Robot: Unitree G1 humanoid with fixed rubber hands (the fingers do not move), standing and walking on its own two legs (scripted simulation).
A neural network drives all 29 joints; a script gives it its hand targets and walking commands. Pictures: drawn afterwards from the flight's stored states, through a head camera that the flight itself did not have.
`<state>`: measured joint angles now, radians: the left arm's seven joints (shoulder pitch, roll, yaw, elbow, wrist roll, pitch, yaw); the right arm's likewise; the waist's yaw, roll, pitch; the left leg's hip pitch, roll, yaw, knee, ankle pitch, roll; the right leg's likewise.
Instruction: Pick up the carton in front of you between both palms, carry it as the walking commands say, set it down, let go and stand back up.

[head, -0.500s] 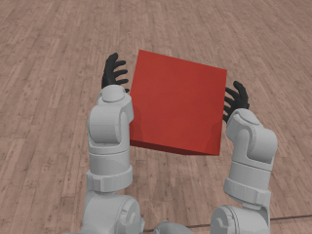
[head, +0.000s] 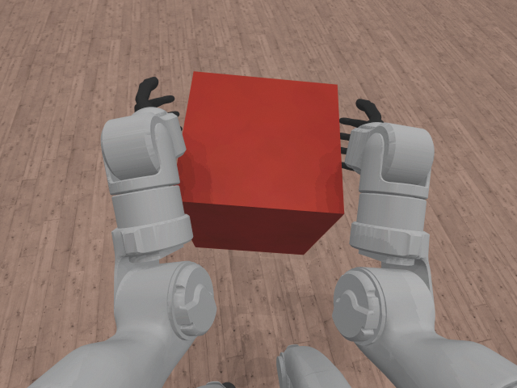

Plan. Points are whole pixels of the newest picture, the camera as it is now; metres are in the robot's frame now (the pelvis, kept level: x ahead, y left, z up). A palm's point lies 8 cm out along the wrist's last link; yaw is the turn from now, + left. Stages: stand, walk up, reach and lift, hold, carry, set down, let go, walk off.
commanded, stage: carry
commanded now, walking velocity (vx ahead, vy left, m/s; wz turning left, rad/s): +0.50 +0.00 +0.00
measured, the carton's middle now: (256, 176) +0.43 -0.03 +0.04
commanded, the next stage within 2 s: none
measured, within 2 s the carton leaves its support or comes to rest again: neither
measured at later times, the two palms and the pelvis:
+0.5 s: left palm (122, 37) +0.67 +0.19 +0.14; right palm (273, 31) +0.71 -0.08 +0.14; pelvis +0.34 +0.00 +0.01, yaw +6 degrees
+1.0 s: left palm out of the picture +0.96 +0.20 +0.11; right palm out of the picture +0.96 -0.09 +0.11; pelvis +0.67 +0.06 +0.01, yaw +0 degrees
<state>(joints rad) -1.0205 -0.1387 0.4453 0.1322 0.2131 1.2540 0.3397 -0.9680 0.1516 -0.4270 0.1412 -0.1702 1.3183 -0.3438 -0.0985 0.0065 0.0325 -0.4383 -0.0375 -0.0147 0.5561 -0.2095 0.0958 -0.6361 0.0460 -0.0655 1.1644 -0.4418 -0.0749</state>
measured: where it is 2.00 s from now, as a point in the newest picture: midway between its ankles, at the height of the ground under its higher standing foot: (207, 132)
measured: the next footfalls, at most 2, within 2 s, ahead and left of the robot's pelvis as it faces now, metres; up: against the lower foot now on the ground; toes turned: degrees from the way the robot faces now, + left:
right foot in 0.32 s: +0.38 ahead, -0.04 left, +0.00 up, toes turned +1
left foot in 0.76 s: +0.64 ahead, +0.18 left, +0.00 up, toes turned +10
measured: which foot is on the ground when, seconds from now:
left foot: down 0.00-0.34, up 0.36-0.74, down 0.76-1.00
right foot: up 0.00-0.30, down 0.32-0.78, up 0.80-1.00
